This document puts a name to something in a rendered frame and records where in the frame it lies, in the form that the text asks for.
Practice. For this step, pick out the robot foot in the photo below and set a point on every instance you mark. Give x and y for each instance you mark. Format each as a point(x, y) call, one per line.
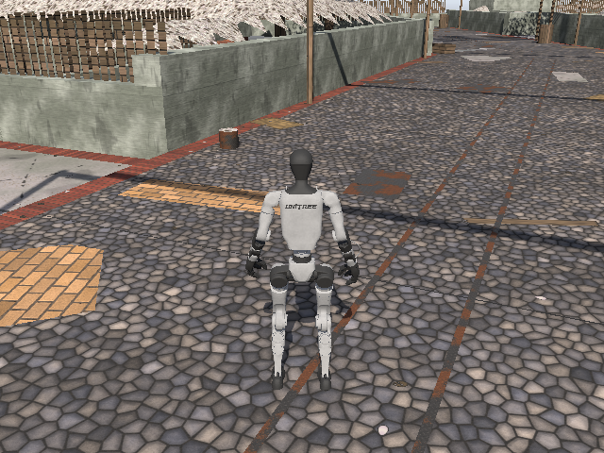
point(277, 382)
point(325, 383)

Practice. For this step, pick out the robot left hand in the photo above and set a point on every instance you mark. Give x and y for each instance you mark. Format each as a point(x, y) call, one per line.
point(256, 264)

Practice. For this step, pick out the robot right forearm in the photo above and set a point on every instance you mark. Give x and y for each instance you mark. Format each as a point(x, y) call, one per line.
point(347, 251)

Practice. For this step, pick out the robot right foot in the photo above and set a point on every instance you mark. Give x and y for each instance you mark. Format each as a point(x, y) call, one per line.
point(325, 383)

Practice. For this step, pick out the robot right upper arm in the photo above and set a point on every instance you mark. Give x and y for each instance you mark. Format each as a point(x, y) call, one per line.
point(331, 200)

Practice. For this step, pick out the robot left foot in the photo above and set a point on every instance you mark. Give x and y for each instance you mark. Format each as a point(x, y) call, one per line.
point(277, 382)

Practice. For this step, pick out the robot left upper arm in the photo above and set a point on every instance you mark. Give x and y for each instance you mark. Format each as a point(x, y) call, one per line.
point(266, 215)

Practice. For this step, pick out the robot right hand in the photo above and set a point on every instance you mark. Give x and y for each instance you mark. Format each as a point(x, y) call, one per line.
point(353, 270)

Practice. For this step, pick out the robot left forearm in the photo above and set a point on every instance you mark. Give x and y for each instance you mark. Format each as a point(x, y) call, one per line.
point(256, 248)

